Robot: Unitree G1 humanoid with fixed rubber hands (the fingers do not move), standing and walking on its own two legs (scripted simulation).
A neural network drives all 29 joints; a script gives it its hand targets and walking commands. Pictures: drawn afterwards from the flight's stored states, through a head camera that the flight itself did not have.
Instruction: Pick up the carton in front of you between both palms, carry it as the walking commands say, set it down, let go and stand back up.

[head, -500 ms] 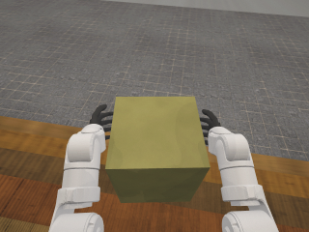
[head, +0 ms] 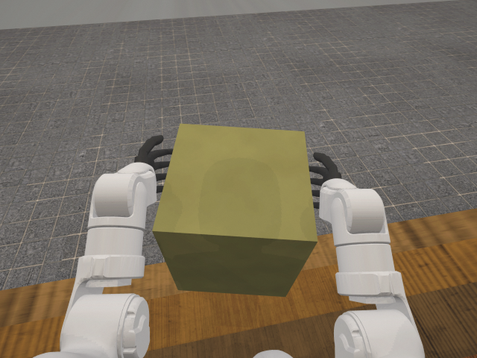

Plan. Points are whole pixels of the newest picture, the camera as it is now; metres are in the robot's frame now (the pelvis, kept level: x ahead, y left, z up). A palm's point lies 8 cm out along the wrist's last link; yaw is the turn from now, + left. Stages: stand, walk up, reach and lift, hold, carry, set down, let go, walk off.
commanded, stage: carry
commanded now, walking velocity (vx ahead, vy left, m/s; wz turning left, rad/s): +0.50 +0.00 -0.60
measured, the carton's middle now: (236, 216) +0.35 -0.02 +0.05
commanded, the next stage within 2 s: none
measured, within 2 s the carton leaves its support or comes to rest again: neither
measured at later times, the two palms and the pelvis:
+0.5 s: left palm (213, 154) +0.72 +0.03 -0.12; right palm (310, 167) +0.65 -0.26 -0.13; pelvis +0.34 -0.04 -0.18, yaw -19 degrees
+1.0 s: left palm (233, 120) +1.08 -0.05 -0.25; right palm (302, 132) +0.97 -0.33 -0.25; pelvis +0.70 -0.06 -0.31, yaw -14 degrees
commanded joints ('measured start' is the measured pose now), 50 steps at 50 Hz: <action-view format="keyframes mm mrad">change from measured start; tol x32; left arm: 1 -469 -935 -466 -23 -205 59 -193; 50 -556 -1056 -644 -304 -234 -82 -146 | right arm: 1 -839 1077 619 -144 513 -24 278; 50 -798 1155 683 -287 584 -151 306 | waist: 1 -15 -104 -301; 16 343 -118 -274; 50 -138 74 -413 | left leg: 1 484 384 -618 -3 465 150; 10 140 194 -148 137 5 31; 15 13 230 128 818 514 -126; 17 -479 25 -17 1201 -469 -159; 19 -635 101 -187 954 -353 -126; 34 432 37 -12 -215 549 -21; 36 751 235 -369 -10 1199 66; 40 678 339 -794 -27 655 246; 50 743 50 -495 178 791 115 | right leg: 1 -460 -119 122 -228 98 25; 8 -365 -100 -59 -662 778 -4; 14 419 5 -320 -977 1005 -45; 17 950 -262 208 -916 1203 -274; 22 420 -371 683 -1036 609 -357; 30 146 -141 209 -746 333 -175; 34 125 -199 -33 -270 699 -27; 36 -325 -53 -59 111 -167 39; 50 -401 -106 -2 -912 631 54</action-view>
